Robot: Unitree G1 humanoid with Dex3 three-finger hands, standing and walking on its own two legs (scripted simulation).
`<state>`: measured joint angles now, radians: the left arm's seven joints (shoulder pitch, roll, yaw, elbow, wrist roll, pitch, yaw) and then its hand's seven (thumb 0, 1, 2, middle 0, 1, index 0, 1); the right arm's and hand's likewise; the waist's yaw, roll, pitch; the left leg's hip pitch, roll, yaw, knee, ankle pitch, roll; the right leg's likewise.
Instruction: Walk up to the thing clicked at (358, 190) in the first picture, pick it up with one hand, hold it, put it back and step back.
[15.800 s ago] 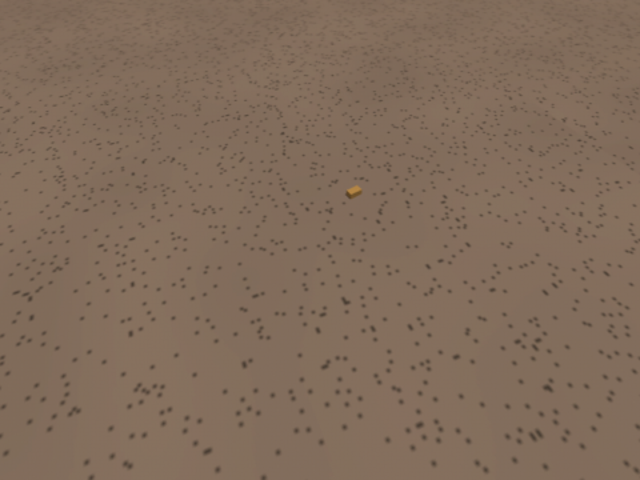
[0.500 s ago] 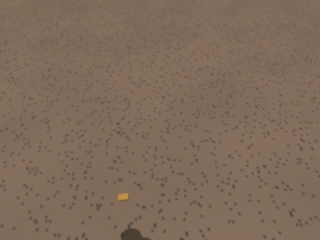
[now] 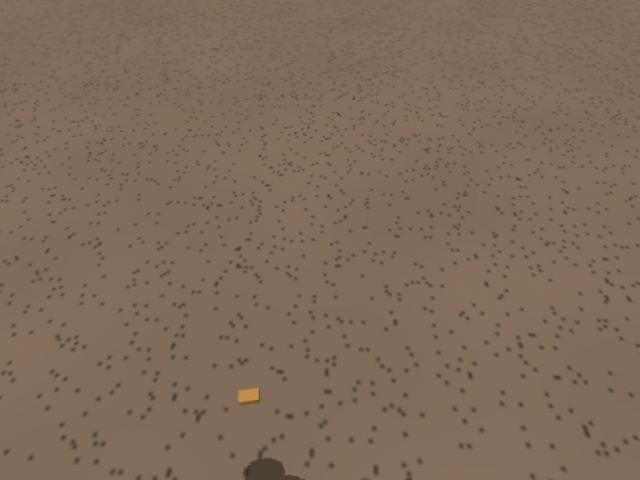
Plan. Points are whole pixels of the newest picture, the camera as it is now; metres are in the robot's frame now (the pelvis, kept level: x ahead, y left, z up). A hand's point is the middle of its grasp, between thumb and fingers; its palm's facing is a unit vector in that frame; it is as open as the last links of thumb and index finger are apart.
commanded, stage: stand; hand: left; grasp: from above
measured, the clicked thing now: (249, 396) +0.48 +0.24 -0.77
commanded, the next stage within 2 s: rise first in 0.52 s
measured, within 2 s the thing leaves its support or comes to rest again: neither
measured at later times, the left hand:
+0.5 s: hand out of the picture +0.07 +0.25 -0.16, palm faces -0.03 -0.94 -0.35, open 7.4 cm
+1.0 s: hand out of the picture +0.13 +0.26 -0.18, palm faces -0.06 -0.92 -0.40, open 11.2 cm
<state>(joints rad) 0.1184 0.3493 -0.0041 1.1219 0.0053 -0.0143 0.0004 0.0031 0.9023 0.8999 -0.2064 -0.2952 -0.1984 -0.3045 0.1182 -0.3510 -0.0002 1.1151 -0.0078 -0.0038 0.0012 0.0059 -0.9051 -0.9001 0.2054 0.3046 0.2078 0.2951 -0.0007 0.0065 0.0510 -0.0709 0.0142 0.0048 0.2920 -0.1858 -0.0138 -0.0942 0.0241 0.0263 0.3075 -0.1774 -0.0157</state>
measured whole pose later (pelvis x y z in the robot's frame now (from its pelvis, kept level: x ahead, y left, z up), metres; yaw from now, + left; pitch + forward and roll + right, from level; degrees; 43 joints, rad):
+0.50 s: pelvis +0.00 +0.00 +0.00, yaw +0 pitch -2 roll +0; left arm 0.12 0.35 -0.01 1.12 0.01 -0.02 0.00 0.00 0.90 0.90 -0.21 -0.30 -0.20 -0.30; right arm 0.13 -0.35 0.00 1.12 -0.01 0.00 0.00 0.01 -0.91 -0.90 0.21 0.30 0.21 0.30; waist 0.00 0.01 0.05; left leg -0.08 0.02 0.00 0.30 -0.19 -0.01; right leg -0.10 0.03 0.02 0.30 -0.18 -0.02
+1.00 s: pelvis -0.01 +0.01 -0.03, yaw +1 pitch +9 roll +0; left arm 0.04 0.31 0.12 0.87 0.16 0.13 0.00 0.00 0.03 0.86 -0.24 -0.80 -0.23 -0.81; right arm 0.25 -0.24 -0.02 0.69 0.03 -0.05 -0.02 0.01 -0.89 -0.89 0.21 0.30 0.21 0.29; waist -0.03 0.01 -0.05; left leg -0.51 0.00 -0.01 0.71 -0.35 0.00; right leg -0.52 0.02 0.01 0.70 -0.34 -0.01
